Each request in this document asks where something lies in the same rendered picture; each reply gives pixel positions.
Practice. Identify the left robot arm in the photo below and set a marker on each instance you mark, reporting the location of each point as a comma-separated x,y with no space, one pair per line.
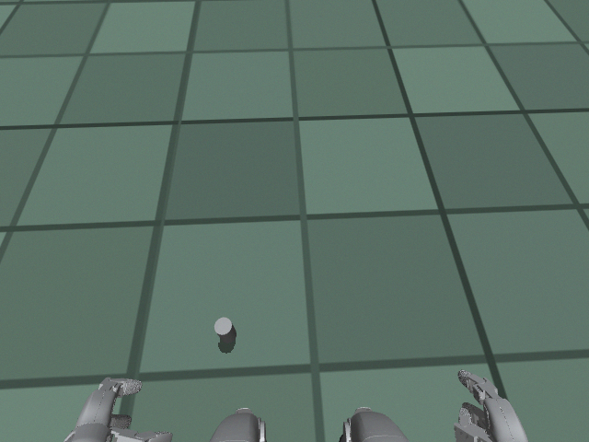
91,432

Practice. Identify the can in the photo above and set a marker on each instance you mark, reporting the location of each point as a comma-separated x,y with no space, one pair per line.
225,330

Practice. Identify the right robot hand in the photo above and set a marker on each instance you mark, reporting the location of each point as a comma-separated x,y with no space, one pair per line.
499,421

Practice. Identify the left robot hand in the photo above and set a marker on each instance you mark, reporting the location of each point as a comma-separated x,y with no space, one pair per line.
99,406

